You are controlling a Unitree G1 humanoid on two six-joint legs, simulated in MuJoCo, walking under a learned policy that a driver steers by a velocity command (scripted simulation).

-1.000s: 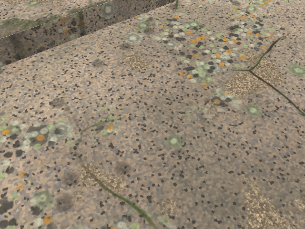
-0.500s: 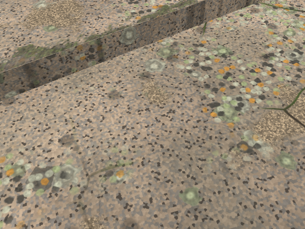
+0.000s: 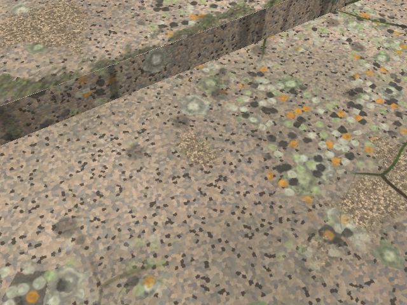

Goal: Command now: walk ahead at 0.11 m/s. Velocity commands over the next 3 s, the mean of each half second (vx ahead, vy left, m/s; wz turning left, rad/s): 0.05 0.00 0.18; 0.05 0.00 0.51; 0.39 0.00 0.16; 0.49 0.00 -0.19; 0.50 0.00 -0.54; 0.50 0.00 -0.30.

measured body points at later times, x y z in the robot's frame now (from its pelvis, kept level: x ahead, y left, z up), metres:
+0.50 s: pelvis +0.06 -0.01 -0.02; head +0.09 +0.01 +0.43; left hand +0.12 +0.29 -0.15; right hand +0.21 -0.28 -0.13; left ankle +0.06 +0.08 -0.74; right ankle +0.06 -0.16 -0.74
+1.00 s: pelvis +0.09 -0.01 +0.00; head +0.11 +0.00 +0.45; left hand +0.12 +0.31 -0.10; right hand +0.31 -0.23 -0.11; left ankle +0.07 +0.08 -0.74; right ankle +0.14 -0.13 -0.73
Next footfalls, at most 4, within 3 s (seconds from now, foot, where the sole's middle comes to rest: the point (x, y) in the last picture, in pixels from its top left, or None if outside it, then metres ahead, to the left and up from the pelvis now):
0.12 right None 0.10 -0.16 -0.78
1.02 right None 0.18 -0.11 -0.78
1.44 left None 0.28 0.25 -0.78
1.96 right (147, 239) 0.68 0.20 -0.78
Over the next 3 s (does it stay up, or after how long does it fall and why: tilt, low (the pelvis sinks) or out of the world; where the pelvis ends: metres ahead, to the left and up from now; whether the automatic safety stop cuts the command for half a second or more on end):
stays up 1.03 0.29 0.00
